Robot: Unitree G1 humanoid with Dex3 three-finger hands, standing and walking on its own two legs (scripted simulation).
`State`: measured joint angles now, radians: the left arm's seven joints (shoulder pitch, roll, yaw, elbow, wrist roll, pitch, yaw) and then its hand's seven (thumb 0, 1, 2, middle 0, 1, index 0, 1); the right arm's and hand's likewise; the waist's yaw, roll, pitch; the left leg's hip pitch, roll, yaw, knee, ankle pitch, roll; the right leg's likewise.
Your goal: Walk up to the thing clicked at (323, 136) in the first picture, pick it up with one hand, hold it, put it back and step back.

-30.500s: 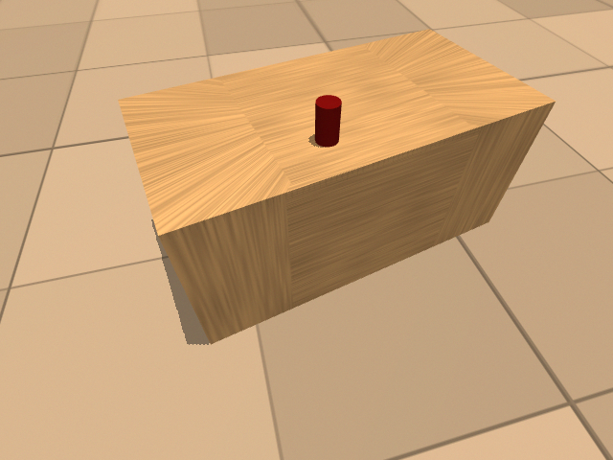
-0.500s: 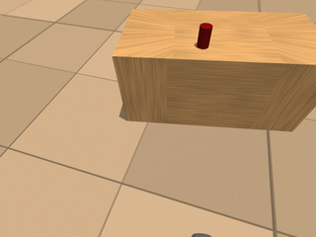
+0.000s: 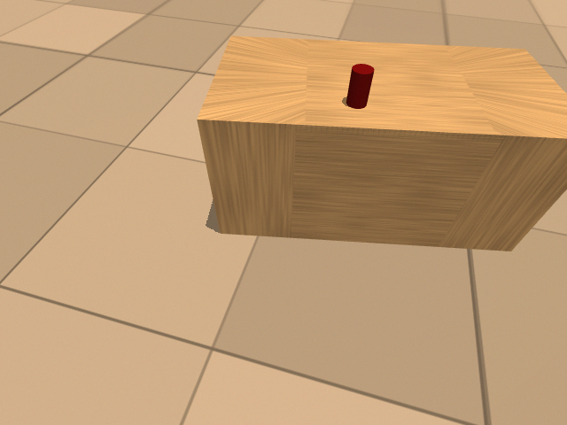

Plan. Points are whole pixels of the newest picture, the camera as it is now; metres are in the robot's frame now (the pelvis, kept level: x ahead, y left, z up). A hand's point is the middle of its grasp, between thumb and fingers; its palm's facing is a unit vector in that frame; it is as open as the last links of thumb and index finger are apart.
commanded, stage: step back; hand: right
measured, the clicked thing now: (359, 86) +1.11 -0.26 -0.10
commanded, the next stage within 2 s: stand in 0.32 s
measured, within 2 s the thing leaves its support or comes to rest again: neither
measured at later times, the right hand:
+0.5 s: hand out of the picture +0.12 -0.25 -0.13, palm faces +0.02 +0.95 -0.33, open 7.4 cm
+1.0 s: hand out of the picture +0.06 -0.27 -0.14, palm faces +0.00 +0.95 -0.32, open 7.4 cm
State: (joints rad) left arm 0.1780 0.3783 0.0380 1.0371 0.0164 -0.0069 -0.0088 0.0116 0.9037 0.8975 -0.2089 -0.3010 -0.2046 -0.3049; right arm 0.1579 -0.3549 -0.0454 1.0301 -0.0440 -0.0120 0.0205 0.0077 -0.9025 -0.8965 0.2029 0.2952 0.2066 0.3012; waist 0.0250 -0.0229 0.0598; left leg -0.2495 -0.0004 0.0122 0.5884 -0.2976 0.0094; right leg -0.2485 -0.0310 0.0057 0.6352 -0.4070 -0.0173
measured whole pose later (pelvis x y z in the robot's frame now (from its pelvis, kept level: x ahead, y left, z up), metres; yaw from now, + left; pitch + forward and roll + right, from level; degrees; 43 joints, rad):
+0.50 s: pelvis +0.02 +0.00 +0.02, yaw -1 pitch -3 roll +0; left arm 0.05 0.35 0.00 1.10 0.01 -0.02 0.00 0.01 0.91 0.90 -0.21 -0.30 -0.20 -0.30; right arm 0.03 -0.34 -0.02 1.10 -0.01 -0.01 0.01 0.01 -0.90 -0.90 0.20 0.30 0.21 0.30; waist 0.00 -0.01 0.08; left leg -0.11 0.01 0.03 0.37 -0.21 0.00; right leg -0.11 -0.02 0.02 0.38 -0.23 0.02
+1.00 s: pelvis +0.00 -0.02 +0.02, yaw -1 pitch -3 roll +0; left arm 0.11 0.35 0.00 1.15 0.01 -0.01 -0.01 0.01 0.91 0.90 -0.21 -0.30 -0.20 -0.30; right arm 0.11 -0.34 -0.01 1.15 -0.02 -0.01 0.02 0.01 -0.90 -0.90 0.20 0.30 0.21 0.30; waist -0.01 0.01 0.06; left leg -0.11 0.03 0.02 0.30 -0.14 -0.02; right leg -0.11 0.00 0.00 0.32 -0.16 0.00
